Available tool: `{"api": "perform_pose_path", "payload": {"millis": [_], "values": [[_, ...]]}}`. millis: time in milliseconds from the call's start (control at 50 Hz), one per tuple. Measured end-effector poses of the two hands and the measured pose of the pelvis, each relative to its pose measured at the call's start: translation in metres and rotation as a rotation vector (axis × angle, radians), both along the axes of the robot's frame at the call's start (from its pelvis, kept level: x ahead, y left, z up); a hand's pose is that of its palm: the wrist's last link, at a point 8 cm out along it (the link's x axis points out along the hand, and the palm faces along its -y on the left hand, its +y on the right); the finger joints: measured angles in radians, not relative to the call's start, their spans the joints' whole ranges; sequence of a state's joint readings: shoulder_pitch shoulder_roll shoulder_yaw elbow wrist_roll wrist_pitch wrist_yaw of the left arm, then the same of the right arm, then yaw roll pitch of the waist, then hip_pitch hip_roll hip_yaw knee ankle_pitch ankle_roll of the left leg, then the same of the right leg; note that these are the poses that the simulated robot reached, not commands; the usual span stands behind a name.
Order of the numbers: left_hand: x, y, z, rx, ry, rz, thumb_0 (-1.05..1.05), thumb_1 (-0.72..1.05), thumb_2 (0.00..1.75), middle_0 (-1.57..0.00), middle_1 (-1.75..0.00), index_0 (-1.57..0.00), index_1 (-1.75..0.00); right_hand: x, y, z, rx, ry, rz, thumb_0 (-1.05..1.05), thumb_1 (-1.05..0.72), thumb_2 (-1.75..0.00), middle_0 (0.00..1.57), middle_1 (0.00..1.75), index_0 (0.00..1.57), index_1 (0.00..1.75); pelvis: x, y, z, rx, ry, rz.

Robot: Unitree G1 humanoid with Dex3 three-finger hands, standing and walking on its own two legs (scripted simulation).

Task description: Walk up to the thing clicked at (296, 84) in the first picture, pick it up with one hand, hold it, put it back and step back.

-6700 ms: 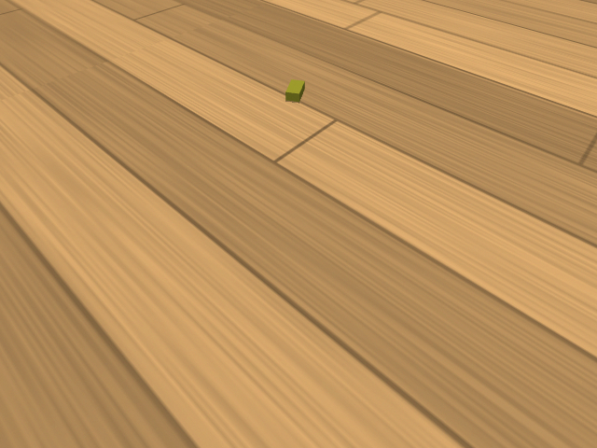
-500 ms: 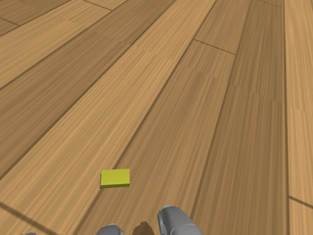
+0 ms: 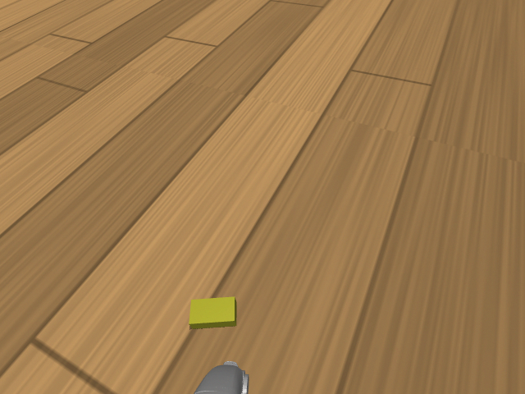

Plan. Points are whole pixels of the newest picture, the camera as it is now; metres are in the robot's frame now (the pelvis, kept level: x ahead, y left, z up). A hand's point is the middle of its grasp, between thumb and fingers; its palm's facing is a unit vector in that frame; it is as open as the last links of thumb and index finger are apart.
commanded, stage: walk up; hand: left
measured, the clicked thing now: (213, 312) +0.50 +0.24 -0.73
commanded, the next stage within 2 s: stand in 1.64 s
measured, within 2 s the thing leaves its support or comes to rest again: neither
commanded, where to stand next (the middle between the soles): +0.14 +0.07 m, yaw +3 degrees
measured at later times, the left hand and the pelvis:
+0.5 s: hand out of the picture +0.12 +0.31 -0.16, palm faces +0.01 -0.92 -0.39, open 7.4 cm; pelvis +0.03 +0.04 -0.01, yaw +3 degrees
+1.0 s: hand out of the picture +0.11 +0.31 -0.14, palm faces +0.02 -0.94 -0.34, open 7.4 cm; pelvis +0.04 +0.05 +0.02, yaw +3 degrees
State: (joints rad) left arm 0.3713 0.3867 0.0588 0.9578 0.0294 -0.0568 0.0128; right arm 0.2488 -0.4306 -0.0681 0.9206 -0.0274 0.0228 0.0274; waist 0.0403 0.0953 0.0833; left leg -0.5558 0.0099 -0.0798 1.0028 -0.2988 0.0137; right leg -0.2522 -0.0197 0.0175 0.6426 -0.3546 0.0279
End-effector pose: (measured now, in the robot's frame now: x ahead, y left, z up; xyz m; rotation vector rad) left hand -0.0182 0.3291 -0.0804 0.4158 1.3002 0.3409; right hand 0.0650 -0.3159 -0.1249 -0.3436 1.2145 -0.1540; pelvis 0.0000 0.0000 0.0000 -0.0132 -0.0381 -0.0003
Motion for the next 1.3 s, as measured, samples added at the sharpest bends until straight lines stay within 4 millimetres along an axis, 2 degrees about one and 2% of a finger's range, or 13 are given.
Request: {"api": "perform_pose_path", "payload": {"millis": [80, 160, 220, 300, 360, 420, 520, 620, 720, 800, 880, 1120, 1300], "values": [[0.003, 0.017, 0.002, 0.03, 0.017, 0.012, 0.01, 0.89, 0.9, -0.2, -0.3, -0.2, -0.3, 0.015, 0.016, -0.005, 0.023, 0.043, 0.026, 0.0, -0.91, -0.9, 0.2, 0.3, 0.2, 0.3, 0.01, 0.007, -0.002, 0.002, 0.016, 0.022], [0.016, 0.034, -0.014, 0.015, 0.018, 0.017, 0.01, 0.9, 0.9, -0.2, -0.3, -0.2, -0.3, 0.042, 0.034, -0.007, 0.007, 0.032, 0.046, 0.0, -0.91, -0.9, 0.2, 0.3, 0.2, 0.3, 0.017, 0.022, -0.011, 0.013, 0.026, 0.047], [0.033, 0.039, -0.027, -0.017, 0.018, 0.01, 0.01, 0.9, 0.9, -0.2, -0.3, -0.2, -0.3, 0.061, 0.048, 0.0, -0.003, -0.021, 0.058, 0.0, -0.91, -0.9, 0.2, 0.3, 0.2, 0.3, 0.019, 0.033, -0.011, 0.04, 0.015, 0.04], [0.068, 0.034, -0.033, -0.066, -0.029, -0.031, 0.01, 0.9, 0.9, -0.2, -0.3, -0.2, -0.3, 0.075, 0.057, 0.015, -0.015, -0.073, 0.042, 0.0, -0.91, -0.9, 0.2, 0.3, 0.2, 0.3, 0.027, 0.041, -0.005, -0.002, 0.015, 0.044], [0.096, 0.031, -0.036, -0.087, -0.096, -0.056, 0.01, 0.9, 0.9, -0.2, -0.3, -0.2, -0.3, 0.08, 0.058, 0.021, -0.029, -0.099, 0.033, 0.0, -0.91, -0.9, 0.2, 0.3, 0.2, 0.3, 0.032, 0.041, -0.004, 0.002, 0.011, 0.042], [0.118, 0.027, -0.04, -0.088, -0.159, -0.068, 0.01, 0.9, 0.9, -0.2, -0.3, -0.2, -0.3, 0.084, 0.054, 0.018, -0.035, -0.109, 0.025, 0.0, -0.91, -0.9, 0.2, 0.3, 0.2, 0.3, 0.034, 0.039, -0.01, 0.008, -0.003, 0.041], [0.133, 0.018, -0.037, -0.106, -0.185, -0.097, 0.01, 0.9, 0.9, -0.2, -0.3, -0.2, -0.3, 0.084, 0.058, 0.012, -0.019, -0.106, -0.003, 0.0, -0.91, -0.9, 0.2, 0.3, 0.2, 0.3, 0.033, 0.041, -0.009, -0.005, -0.016, 0.048], [0.145, 0.023, -0.031, -0.126, -0.181, -0.105, 0.01, 0.9, 0.9, -0.2, -0.3, -0.2, -0.3, 0.067, 0.067, 0.011, -0.003, -0.058, -0.014, 0.0, -0.91, -0.9, 0.2, 0.3, 0.2, 0.3, 0.033, 0.051, -0.003, 0.005, -0.014, 0.043], [0.147, 0.029, -0.027, -0.138, -0.166, -0.086, 0.01, 0.9, 0.9, -0.2, -0.3, -0.2, -0.3, 0.05, 0.077, 0.015, 0.007, 0.022, -0.01, 0.0, -0.91, -0.9, 0.2, 0.3, 0.2, 0.3, 0.037, 0.053, 0.006, 0.001, -0.004, 0.041], [0.142, 0.033, -0.025, -0.141, -0.139, -0.061, 0.01, 0.9, 0.9, -0.2, -0.3, -0.2, -0.3, 0.047, 0.08, 0.019, 0.009, 0.051, -0.009, 0.0, -0.91, -0.9, 0.2, 0.3, 0.2, 0.3, 0.039, 0.053, 0.013, 0.004, -0.002, 0.044], [0.135, 0.032, -0.023, -0.145, -0.11, -0.041, 0.01, 0.9, 0.9, -0.2, -0.3, -0.2, -0.3, 0.054, 0.078, 0.024, 0.006, 0.042, -0.01, 0.0, -0.91, -0.9, 0.2, 0.3, 0.2, 0.3, 0.04, 0.052, 0.017, 0.008, -0.005, 0.047], [0.115, 0.017, -0.017, -0.156, -0.075, -0.01, 0.01, 0.9, 0.9, -0.2, -0.3, -0.2, -0.3, 0.094, 0.071, 0.034, 0.015, -0.052, 0.016, 0.0, -0.91, -0.9, 0.2, 0.3, 0.2, 0.3, 0.041, 0.045, 0.024, 0.013, -0.009, 0.054], [0.104, 0.01, -0.016, -0.155, -0.046, 0.011, 0.01, 0.9, 0.9, -0.2, -0.3, -0.2, -0.3, 0.091, 0.065, 0.032, 0.023, -0.025, 0.018, 0.0, -0.91, -0.9, 0.2, 0.3, 0.2, 0.3, 0.043, 0.037, 0.025, 0.013, 0.001, 0.057]]}}
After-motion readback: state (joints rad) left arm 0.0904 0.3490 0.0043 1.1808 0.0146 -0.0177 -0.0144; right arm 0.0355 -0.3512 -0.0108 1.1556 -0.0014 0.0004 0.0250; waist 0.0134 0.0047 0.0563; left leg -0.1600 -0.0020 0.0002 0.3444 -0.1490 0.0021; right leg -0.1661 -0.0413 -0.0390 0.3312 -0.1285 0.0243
